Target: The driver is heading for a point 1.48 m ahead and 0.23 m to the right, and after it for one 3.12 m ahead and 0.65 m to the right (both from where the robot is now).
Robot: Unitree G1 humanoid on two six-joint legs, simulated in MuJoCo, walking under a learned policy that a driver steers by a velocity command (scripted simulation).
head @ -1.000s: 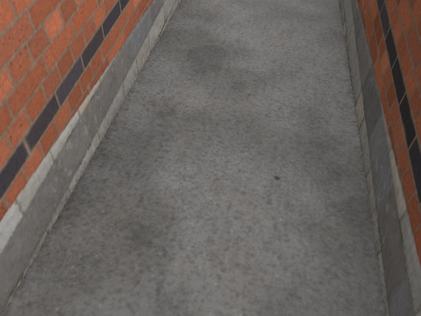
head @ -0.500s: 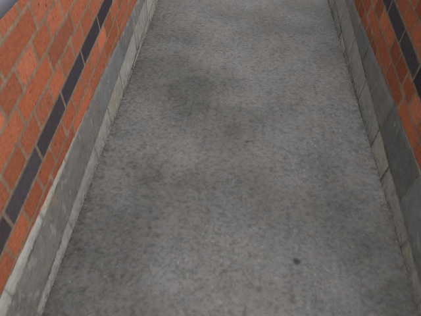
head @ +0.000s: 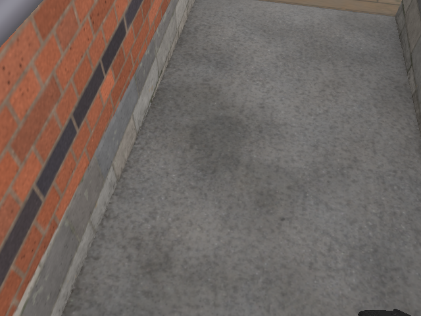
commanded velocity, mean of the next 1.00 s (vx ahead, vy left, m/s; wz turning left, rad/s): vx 0.08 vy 0.00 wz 0.00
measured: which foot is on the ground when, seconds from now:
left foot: up 0.00-0.04, down 0.06-1.00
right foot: down 0.00-0.06, up 0.08-0.38, down 0.40-1.00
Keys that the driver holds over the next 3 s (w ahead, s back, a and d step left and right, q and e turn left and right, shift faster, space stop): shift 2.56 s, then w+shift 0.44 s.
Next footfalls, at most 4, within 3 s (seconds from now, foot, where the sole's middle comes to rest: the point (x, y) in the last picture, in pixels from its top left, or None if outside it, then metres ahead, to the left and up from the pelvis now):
0.06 left None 0.27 0.08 -0.80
0.40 right None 0.25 -0.17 -0.80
2.88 left None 0.40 0.12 -0.81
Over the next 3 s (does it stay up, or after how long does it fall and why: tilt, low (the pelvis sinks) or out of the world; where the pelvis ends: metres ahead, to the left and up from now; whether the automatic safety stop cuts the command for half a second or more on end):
stays up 0.37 0.02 -0.03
